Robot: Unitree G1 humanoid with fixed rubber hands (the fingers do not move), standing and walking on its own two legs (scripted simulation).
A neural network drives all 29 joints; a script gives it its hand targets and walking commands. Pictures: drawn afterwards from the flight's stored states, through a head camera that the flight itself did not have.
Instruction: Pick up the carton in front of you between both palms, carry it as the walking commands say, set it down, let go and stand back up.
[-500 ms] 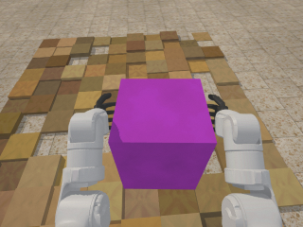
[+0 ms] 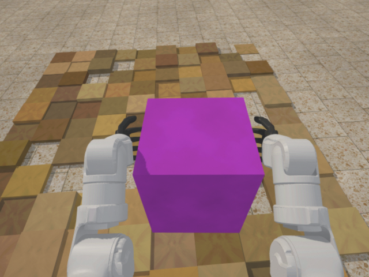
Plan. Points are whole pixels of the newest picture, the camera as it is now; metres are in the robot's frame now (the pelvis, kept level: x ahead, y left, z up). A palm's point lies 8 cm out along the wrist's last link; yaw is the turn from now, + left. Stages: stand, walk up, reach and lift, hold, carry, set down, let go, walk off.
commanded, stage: carry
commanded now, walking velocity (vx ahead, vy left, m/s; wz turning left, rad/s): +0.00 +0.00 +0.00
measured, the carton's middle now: (195, 168) +0.35 +0.00 +0.05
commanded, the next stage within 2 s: none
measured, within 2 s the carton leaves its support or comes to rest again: neither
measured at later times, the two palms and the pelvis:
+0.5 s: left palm (107, 173) +0.29 +0.17 +0.13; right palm (269, 169) +0.29 -0.13 +0.13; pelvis -0.05 +0.01 +0.00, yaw +1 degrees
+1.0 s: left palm (103, 169) +0.30 +0.18 +0.13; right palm (262, 162) +0.31 -0.12 +0.13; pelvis -0.04 +0.02 +0.00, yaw +2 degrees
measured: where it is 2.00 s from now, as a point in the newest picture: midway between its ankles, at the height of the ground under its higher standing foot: (185, 244)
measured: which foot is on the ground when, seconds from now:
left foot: down 0.00-1.00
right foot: down 0.00-1.00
